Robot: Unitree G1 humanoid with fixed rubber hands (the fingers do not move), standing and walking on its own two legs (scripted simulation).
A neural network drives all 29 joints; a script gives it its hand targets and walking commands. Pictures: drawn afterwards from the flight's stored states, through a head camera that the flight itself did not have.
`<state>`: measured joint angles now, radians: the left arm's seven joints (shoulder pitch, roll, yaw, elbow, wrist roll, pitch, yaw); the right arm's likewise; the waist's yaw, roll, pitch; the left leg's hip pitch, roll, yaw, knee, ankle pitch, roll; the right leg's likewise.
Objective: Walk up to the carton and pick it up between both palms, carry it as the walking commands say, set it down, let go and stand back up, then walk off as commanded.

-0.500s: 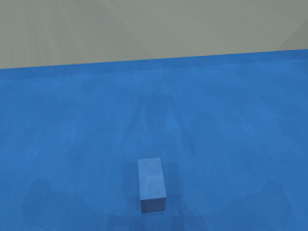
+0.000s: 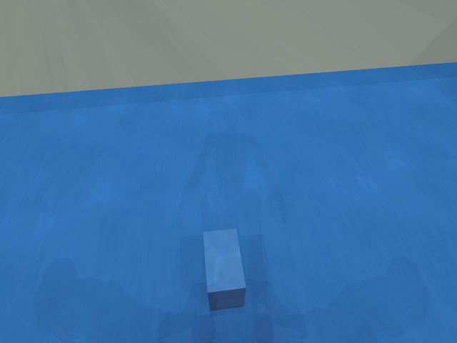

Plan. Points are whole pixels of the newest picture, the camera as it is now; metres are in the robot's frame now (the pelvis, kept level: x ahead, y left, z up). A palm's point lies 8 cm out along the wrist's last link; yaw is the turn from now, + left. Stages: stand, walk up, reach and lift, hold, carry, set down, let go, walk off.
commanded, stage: walk off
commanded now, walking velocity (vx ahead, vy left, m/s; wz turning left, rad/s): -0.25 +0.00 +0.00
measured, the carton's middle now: (223, 269) +0.54 +0.02 -0.67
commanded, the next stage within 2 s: stand in 0.82 s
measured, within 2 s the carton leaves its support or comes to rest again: neither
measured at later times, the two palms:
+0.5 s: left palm out of the picture -0.03 +0.26 -0.17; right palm out of the picture -0.05 -0.24 -0.14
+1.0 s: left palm out of the picture -0.22 +0.26 -0.13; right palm out of the picture -0.22 -0.22 -0.16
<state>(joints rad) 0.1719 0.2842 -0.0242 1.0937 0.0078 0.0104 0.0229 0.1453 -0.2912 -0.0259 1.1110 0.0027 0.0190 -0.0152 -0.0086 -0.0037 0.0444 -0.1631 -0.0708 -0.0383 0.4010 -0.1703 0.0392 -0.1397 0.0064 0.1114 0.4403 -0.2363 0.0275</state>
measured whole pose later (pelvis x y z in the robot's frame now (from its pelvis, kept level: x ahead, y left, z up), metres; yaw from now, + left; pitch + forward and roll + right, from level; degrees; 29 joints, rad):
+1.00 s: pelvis -0.25 +0.03 +0.00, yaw +0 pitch -3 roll +1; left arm 0.24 0.15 0.04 1.08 0.04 0.06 0.06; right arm 0.21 -0.21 -0.10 1.09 -0.02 0.09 -0.04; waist -0.01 0.05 0.03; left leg -0.46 -0.03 -0.01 0.79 -0.39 0.00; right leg -0.09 0.00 -0.01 0.46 -0.32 -0.02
